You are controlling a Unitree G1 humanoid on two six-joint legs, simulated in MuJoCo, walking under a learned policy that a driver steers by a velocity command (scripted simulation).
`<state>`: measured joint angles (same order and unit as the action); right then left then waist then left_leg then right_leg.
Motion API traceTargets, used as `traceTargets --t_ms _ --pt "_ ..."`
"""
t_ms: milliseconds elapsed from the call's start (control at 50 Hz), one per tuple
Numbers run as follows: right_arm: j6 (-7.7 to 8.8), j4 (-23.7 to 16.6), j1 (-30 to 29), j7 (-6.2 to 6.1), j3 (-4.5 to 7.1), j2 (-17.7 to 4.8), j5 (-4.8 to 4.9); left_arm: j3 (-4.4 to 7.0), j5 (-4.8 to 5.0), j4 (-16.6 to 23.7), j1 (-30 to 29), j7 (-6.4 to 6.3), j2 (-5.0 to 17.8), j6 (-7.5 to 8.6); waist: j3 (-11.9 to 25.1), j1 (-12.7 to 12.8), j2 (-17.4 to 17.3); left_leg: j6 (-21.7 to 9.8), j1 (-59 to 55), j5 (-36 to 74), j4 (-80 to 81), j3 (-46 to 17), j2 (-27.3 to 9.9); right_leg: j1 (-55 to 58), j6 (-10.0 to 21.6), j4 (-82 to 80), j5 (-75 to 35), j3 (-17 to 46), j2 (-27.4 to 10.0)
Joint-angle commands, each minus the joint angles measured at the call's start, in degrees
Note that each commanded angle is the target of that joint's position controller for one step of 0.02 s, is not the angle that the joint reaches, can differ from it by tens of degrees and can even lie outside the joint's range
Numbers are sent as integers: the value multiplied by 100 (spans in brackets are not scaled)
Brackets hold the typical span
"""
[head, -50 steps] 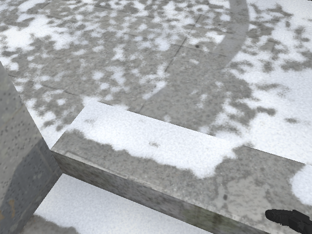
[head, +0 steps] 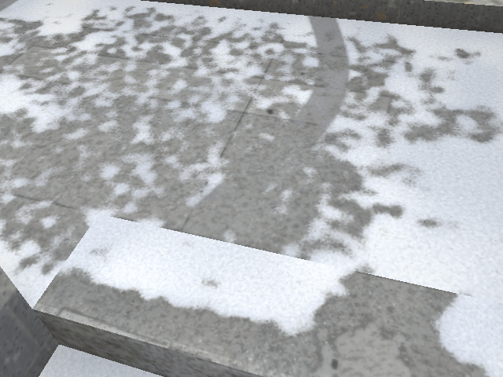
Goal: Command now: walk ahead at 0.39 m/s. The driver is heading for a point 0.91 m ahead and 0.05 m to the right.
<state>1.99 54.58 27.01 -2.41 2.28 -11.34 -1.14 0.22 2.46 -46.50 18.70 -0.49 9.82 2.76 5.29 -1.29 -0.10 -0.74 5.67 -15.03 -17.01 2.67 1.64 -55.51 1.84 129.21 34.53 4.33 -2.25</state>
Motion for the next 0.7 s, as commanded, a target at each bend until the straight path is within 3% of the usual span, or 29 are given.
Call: traceTargets --t_ms 20,40,60,80,100,120,140,160,180,200,220,240,260,280,300,320,360,380,420,460,500,540,560,600,620,640,660,680,700 --pt "3 222 526 -119 -65 -303 136 -545 -2 1505 -1630 141 -594 218 -1256 -50 -127 -1040 -1651 -628 835 -1913 -2557 -4576 10 1060 723 899 -641" --pt "-38 59 -179 -112 -69 -516 225 -686 -59 1860 -1716 183 -608 186 -1377 341 -89 -806 -267 -966 1220 -1264 -2230 -3783 -5 -285 312 558 -807" --pt "7 -164 -886 -112 -71 -749 261 -704 -158 2117 -1838 181 -392 155 -1535 666 -127 -767 1579 -1253 1943 -717 -1815 -2148 -123 -1720 -455 -33 -936" --pt "111 -345 -1392 -56 -31 -941 315 -779 -377 2156 -1634 196 -288 130 -1163 989 78 -804 3920 -701 2855 -99 -1417 1201 13 -3614 -1763 -675 -949" --pt "211 -265 -1146 37 41 -1103 356 -588 -370 1740 -1206 138 -66 158 -479 935 -265 -981 4248 1155 3110 105 -1236 3413 15 -3526 -2105 -1451 -329" --pt "260 -145 -896 106 97 -1429 374 -307 -216 1498 -480 3 411 190 215 1267 -798 -938 3354 4861 2037 329 -1049 4482 66 -3787 -1641 -1525 85" --pt "178 -22 -878 150 214 -1919 252 38 -204 975 901 -89 964 133 1152 1979 -1141 -715 1710 8374 463 317 -1194 4896 126 -4177 -933 -1472 474" --pt "101 -11 -992 174 316 -2103 391 150 -299 830 1380 -103 1236 98 1077 2205 -1543 -411 545 8755 -902 95 -1111 4525 125 -5991 -833 -1067 519" --pt "84 -183 -984 191 230 -1643 458 265 -574 643 1631 -61 1600 -34 556 2001 -896 -310 646 6757 -2684 -519 -1157 4349 398 -8064 -670 443 372" --pt "195 -226 -67 350 -71 -209 79 350 -493 223 1670 -80 2231 -248 610 838 3215 38 2028 4 -5264 -847 450 4735 741 -9789 -3060 3090 -862" --pt "342 -46 244 526 -63 390 168 166 -584 150 1640 -75 1622 -193 947 701 2903 -66 2939 -101 -8003 -2485 806 4333 754 -11718 -601 5282 -1459" --pt "348 -664 -540 613 -119 545 264 109 -297 43 1191 56 1186 -158 138 478 2027 -282 3786 372 -9013 -2113 637 3655 531 -12108 1959 5289 -1618" --pt "316 -1104 -1337 614 -198 533 226 40 -221 -188 407 197 744 -136 -941 126 1185 -486 4441 835 -9193 -1343 220 2685 460 -11670 2376 4492 -1471" --pt "278 -1332 -1710 544 -238 296 180 -45 -319 -373 77 248 246 -74 -1325 4 676 -583 4559 1298 -9330 -1315 -45 1980 290 -11102 1733 3408 -1295" --pt "227 -1341 -1417 531 -264 281 174 -95 -437 -514 -119 225 -74 9 -1200 -246 680 -667 4392 1703 -9383 -1461 -145 1853 72 -10651 1060 2459 -958" --pt "224 -1278 -1071 583 -317 331 218 -161 -468 -732 -76 220 -398 35 -1017 -364 749 -764 4714 1923 -9800 -1536 -73 2237 54 -10586 517 2135 -860" --pt "196 -1162 -966 512 -412 457 307 -211 -464 -1069 640 316 -462 45 -992 -186 353 -944 5607 2111 -10058 -1576 116 3015 0 -10722 -472 1444 -827" --pt "177 -1182 -1048 480 -474 607 246 -201 -446 -1139 757 353 -390 42 -1019 -215 130 -949 5966 2225 -10121 -1646 167 3085 -140 -10680 -847 1227 -831" --pt "78 -1124 -1187 464 -523 659 219 -189 -482 -1117 737 346 -202 8 -988 -221 55 -760 6576 2225 -9907 -1415 195 3111 -220 -10731 -1110 572 -741" --pt "62 -1275 -1731 414 -528 554 126 -224 -508 -1109 809 320 -109 82 -861 -111 140 -623 6464 2619 -9563 -937 272 2742 -213 -10943 -1471 88 -557" --pt "36 -1170 -1849 304 -570 725 149 -230 -606 -1359 1434 285 23 87 -688 187 505 -504 7147 2732 -10075 -696 230 3507 -70 -10951 -2017 242 -648" --pt "54 -1352 -2335 305 -685 884 205 -230 -540 -1576 2049 161 15 55 -782 482 673 -496 8065 2374 -10047 -695 97 4333 -136 -10922 -2460 430 -697" --pt "87 -1500 -2694 324 -755 933 252 -273 -525 -1740 2385 98 -118 38 -724 671 812 -510 8640 2138 -10332 -644 40 4946 -110 -10978 -2835 688 -814" --pt "134 -1928 -3670 455 -909 1059 274 -320 -387 -1861 2783 -13 -222 -63 -874 942 705 -427 8935 1908 -9725 -125 -15 5163 -136 -11240 -2956 776 -776" --pt "164 -2093 -3859 521 -990 1172 346 -343 -332 -1945 3029 -88 -265 -145 -978 984 634 -403 9291 1716 -9539 -144 -99 5437 -118 -11316 -3079 893 -872" --pt "176 -2244 -4255 586 -1026 1030 387 -336 -277 -1927 3086 -165 -144 -157 -1120 1036 607 -308 8980 1281 -9072 544 -125 5170 31 -11983 -3617 970 -1010" --pt "187 -2511 -4836 641 -1080 1106 363 -358 -296 -2003 3165 -289 -239 -208 -1262 1038 460 -181 8576 927 -8585 917 -445 5107 56 -12396 -4342 1055 -1220" --pt "199 -2582 -4963 689 -1079 1025 367 -354 -290 -2069 3296 -381 -220 -265 -1198 1029 421 -119 8413 678 -8167 1158 -509 5448 6 -12433 -5065 824 -1151" --pt "261 -2519 -4705 738 -1003 891 366 -411 -242 -2035 2875 -393 -254 -184 -785 647 555 -351 6773 485 -7155 1515 -391 5196 -93 -12451 -7399 85 -1020"
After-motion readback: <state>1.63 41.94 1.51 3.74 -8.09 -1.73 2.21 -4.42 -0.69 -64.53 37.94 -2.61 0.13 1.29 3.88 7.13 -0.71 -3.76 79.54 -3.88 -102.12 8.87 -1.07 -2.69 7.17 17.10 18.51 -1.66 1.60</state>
